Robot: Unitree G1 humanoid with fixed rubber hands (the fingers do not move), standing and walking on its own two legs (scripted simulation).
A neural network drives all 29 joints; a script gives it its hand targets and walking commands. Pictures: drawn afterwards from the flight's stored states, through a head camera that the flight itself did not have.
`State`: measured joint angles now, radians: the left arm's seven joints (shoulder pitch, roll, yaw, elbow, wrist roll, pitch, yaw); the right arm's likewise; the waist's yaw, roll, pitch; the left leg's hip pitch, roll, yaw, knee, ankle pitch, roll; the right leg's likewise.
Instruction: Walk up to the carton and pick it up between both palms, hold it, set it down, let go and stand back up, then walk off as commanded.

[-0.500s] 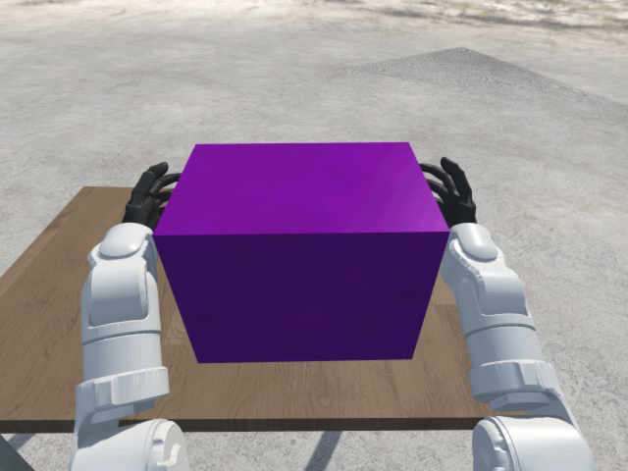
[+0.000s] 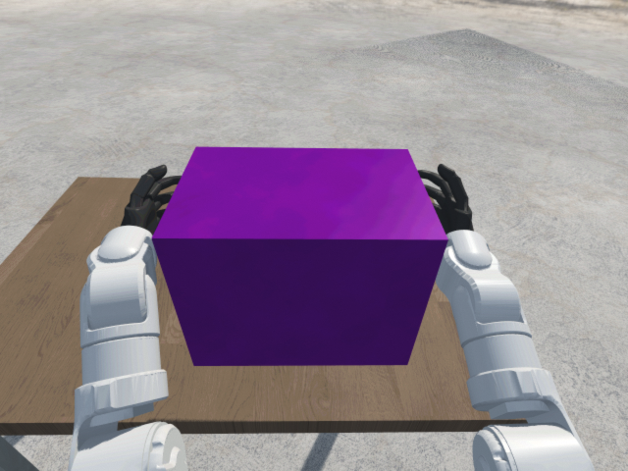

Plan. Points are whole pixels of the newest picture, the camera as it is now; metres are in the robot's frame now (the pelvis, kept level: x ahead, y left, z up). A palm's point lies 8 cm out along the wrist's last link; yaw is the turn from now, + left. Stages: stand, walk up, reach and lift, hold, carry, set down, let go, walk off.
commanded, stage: hold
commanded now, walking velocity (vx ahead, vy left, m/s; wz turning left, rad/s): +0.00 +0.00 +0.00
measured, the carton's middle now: (302, 256) +0.37 +0.01 +0.14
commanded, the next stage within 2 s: set down in 1.96 s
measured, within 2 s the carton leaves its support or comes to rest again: neither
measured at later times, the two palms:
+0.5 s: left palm (138, 228) +0.34 +0.19 +0.20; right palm (462, 224) +0.34 -0.18 +0.21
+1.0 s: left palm (133, 238) +0.34 +0.20 +0.19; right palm (453, 231) +0.34 -0.17 +0.20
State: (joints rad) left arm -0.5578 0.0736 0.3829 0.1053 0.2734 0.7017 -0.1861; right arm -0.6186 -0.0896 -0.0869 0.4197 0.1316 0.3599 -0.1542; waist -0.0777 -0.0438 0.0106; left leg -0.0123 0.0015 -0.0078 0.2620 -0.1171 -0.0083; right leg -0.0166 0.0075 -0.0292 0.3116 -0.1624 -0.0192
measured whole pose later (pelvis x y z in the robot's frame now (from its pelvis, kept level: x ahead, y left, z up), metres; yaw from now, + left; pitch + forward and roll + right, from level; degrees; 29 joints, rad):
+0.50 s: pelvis -0.01 +0.00 +0.00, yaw +0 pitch -9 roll +0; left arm -0.59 0.07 0.39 0.14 0.29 0.70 -0.19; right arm -0.67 -0.09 -0.14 0.46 0.11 0.36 -0.10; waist -0.08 -0.04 0.01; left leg -0.01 0.00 -0.01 0.26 -0.10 -0.01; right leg -0.02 0.01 -0.03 0.31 -0.15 -0.02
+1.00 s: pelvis -0.01 +0.00 +0.00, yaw +0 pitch -9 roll +0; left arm -0.52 0.07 0.38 0.08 0.25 0.70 -0.18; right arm -0.60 -0.09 -0.07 0.40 0.14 0.36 -0.16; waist -0.08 -0.05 0.01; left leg 0.00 0.00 -0.01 0.27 -0.12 -0.01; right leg 0.00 0.01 -0.03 0.31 -0.16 -0.02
